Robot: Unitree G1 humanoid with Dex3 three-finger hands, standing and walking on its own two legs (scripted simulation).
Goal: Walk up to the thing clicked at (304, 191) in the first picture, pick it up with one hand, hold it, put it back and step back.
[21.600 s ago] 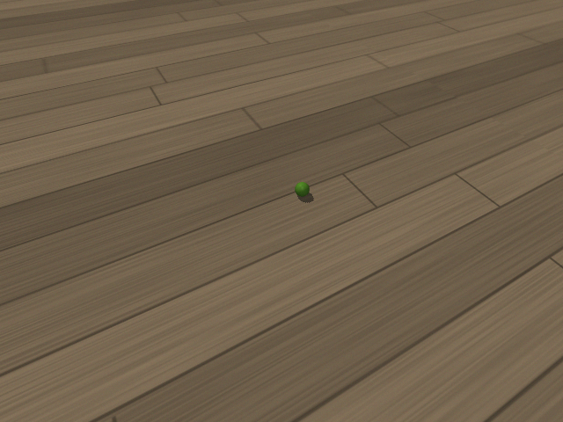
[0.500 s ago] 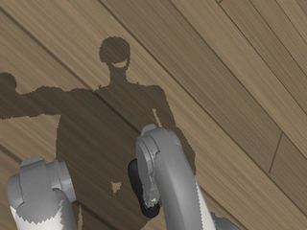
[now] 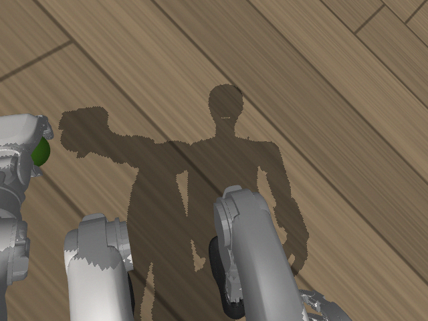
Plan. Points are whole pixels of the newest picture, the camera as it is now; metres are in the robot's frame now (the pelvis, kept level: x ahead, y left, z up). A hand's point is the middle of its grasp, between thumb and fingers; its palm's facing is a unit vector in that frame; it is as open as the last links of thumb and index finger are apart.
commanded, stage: settle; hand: left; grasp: from above
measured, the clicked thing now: (27, 150) +0.47 +0.28 -0.18
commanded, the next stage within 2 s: lift in 0.08 s
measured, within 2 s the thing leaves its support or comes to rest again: neither
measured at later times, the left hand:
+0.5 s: hand (7, 150) +0.44 +0.28 -0.09, palm faces -0.45 -0.07 -0.89, open 9.1 cm
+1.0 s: hand out of the picture +0.37 +0.28 +0.08, palm faces -0.41 -0.10 -0.91, open 9.1 cm
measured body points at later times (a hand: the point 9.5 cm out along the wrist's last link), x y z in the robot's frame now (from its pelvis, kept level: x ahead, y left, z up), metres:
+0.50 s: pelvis +0.00 +0.00 +0.05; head +0.21 +0.05 +0.44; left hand +0.46 +0.28 -0.04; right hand +0.06 -0.28 -0.07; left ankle +0.08 +0.13 -0.30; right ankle +0.11 -0.14 -0.30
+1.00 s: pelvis +0.00 +0.00 +0.18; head +0.15 +0.03 +0.60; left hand +0.39 +0.28 +0.14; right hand +0.15 -0.26 +0.06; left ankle +0.07 +0.13 -0.30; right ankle +0.11 -0.14 -0.30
